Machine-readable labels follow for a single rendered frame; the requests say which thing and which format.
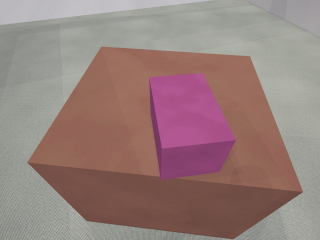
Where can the pedestal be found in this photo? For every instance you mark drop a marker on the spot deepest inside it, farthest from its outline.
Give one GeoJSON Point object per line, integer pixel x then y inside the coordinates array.
{"type": "Point", "coordinates": [100, 153]}

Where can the carton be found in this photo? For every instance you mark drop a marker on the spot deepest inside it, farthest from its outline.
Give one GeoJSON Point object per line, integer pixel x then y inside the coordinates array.
{"type": "Point", "coordinates": [192, 136]}

